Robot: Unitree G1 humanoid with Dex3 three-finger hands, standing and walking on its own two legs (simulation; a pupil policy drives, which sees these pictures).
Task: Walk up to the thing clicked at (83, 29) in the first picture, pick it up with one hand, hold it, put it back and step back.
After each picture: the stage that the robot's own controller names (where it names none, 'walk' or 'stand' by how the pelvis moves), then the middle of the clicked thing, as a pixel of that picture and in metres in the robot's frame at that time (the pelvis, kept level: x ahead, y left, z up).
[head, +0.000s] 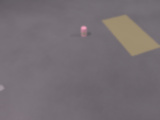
stand; (83, 31) +1.60 +0.04 -0.72
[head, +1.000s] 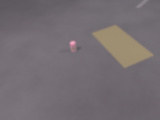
walk; (73, 46) +1.45 +0.30 -0.70
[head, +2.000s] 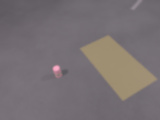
walk; (57, 71) +0.92 +0.38 -0.72
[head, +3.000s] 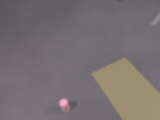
walk; (64, 105) +0.57 +0.28 -0.71
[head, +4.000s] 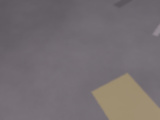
stand; out of the picture +0.34 +0.23 -0.71
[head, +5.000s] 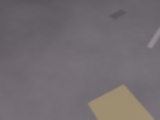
stand; out of the picture +0.29 +0.20 -0.72
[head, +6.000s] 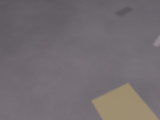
stand; out of the picture +0.30 +0.19 -0.72
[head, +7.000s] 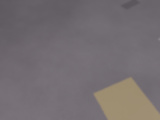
stand; out of the picture +0.32 +0.18 -0.72
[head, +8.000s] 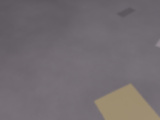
stand; out of the picture +0.30 +0.17 -0.72
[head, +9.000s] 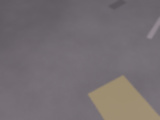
stand; out of the picture +0.31 +0.19 -0.72
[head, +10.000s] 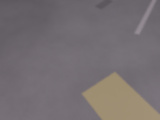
stand; out of the picture +0.31 +0.23 -0.71
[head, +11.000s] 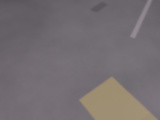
stand; out of the picture +0.26 +0.22 -0.72
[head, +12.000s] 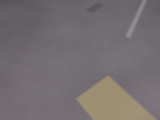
stand; out of the picture +0.27 +0.23 -0.73
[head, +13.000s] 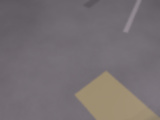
stand; out of the picture +0.28 +0.23 -0.72
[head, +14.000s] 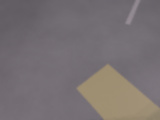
stand; out of the picture +0.29 +0.25 -0.72
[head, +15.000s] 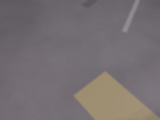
stand; out of the picture +0.26 +0.24 -0.72
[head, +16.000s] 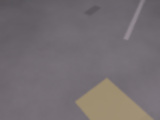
stand; out of the picture +0.26 +0.23 -0.72
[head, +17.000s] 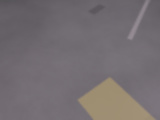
stand; out of the picture +0.27 +0.21 -0.72
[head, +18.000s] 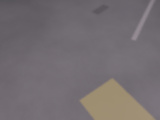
stand; out of the picture +0.27 +0.22 -0.72
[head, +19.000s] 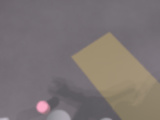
go down; (43, 107) +0.31 +0.23 -0.56
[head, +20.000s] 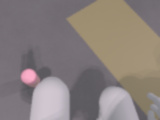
go down; (31, 78) +0.35 +0.29 -0.33
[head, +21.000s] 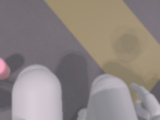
close in; out of the picture +0.33 +0.32 -0.26
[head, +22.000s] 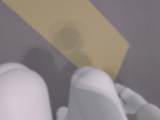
close in; out of the picture +0.29 +0.34 -0.21
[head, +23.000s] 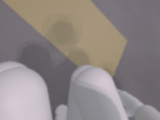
close; out of the picture +0.28 +0.34 -0.21
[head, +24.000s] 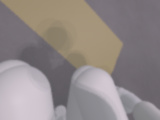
lift; out of the picture +0.26 +0.34 -0.21
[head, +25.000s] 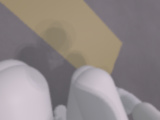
lift; out of the picture +0.26 +0.34 -0.21
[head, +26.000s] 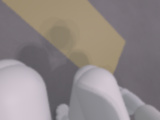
lift; out of the picture +0.25 +0.35 -0.20
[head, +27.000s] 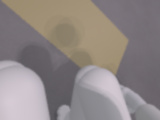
lift; out of the picture +0.24 +0.36 -0.20
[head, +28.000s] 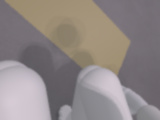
lift; out of the picture +0.24 +0.37 -0.20
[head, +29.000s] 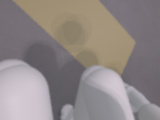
lift; out of the picture +0.21 +0.39 -0.20
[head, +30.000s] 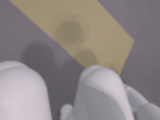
lift; out of the picture +0.22 +0.37 -0.20
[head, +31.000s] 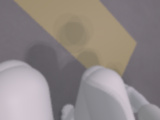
lift; out of the picture +0.22 +0.37 -0.20
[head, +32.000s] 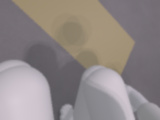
lift; out of the picture +0.22 +0.38 -0.20
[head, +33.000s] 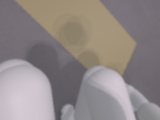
lift; out of the picture +0.21 +0.39 -0.20
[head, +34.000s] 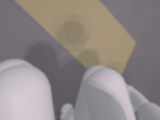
lift; out of the picture +0.21 +0.39 -0.20
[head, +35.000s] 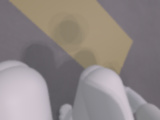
lift; out of the picture +0.22 +0.38 -0.20
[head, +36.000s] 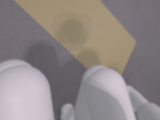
lift; out of the picture +0.21 +0.39 -0.20
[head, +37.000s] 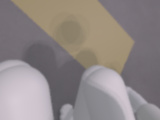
lift; out of the picture +0.22 +0.38 -0.20
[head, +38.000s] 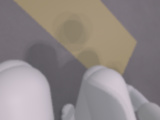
lift; out of the picture +0.21 +0.38 -0.20
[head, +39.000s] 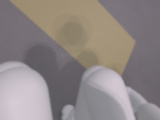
lift; out of the picture +0.23 +0.38 -0.20
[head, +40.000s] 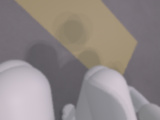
lift; out of the picture +0.21 +0.39 -0.20
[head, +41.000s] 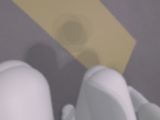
lift; out of the picture +0.21 +0.39 -0.20
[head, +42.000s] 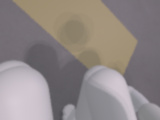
lift; out of the picture +0.22 +0.39 -0.20
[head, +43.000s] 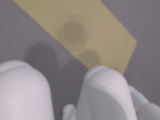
lift; out of the picture +0.22 +0.39 -0.20
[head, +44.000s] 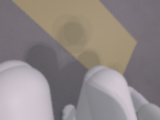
lift; out of the picture +0.22 +0.39 -0.20
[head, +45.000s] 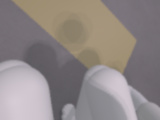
lift; out of the picture +0.22 +0.39 -0.20
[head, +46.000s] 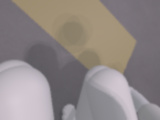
lift; out of the picture +0.22 +0.39 -0.20
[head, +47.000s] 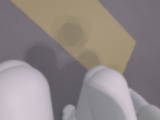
lift; out of the picture +0.22 +0.39 -0.20
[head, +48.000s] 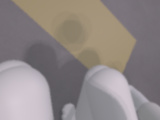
lift; out of the picture +0.22 +0.39 -0.20
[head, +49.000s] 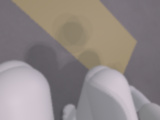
lift; out of the picture +0.22 +0.39 -0.20
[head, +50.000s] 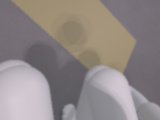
lift; out of the picture +0.22 +0.39 -0.20
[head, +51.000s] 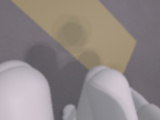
lift; out of the picture +0.22 +0.39 -0.20
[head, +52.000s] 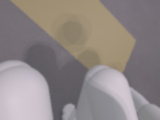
lift; out of the picture +0.22 +0.39 -0.20
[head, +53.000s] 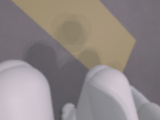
lift; out of the picture +0.22 +0.39 -0.20
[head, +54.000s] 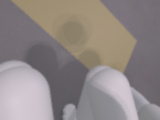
lift; out of the picture +0.22 +0.39 -0.20
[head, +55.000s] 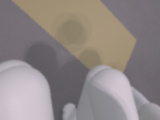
lift; out of the picture +0.22 +0.39 -0.20
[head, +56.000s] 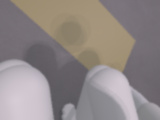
lift; out of the picture +0.22 +0.39 -0.20
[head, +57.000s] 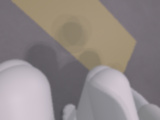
lift; out of the picture +0.22 +0.39 -0.20
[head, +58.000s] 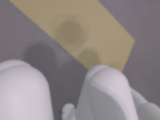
lift; out of the picture +0.22 +0.39 -0.20
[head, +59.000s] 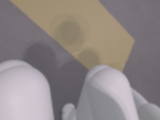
lift; out of the picture +0.22 +0.39 -0.20
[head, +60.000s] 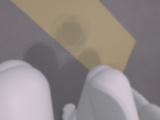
lift; out of the picture +0.22 +0.39 -0.20
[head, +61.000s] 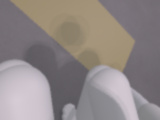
lift; out of the picture +0.22 +0.39 -0.20
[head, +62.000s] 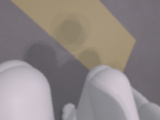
lift; out of the picture +0.22 +0.39 -0.20
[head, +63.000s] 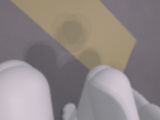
lift; out of the picture +0.22 +0.39 -0.20
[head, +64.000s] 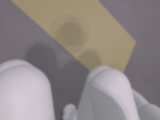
lift; out of the picture +0.22 +0.39 -0.20
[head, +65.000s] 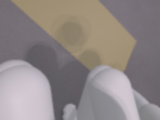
lift; out of the picture +0.22 +0.39 -0.20
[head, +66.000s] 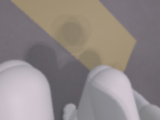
lift; out of the picture +0.22 +0.39 -0.20
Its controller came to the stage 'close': yes
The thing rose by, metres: 0.01
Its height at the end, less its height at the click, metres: +0.00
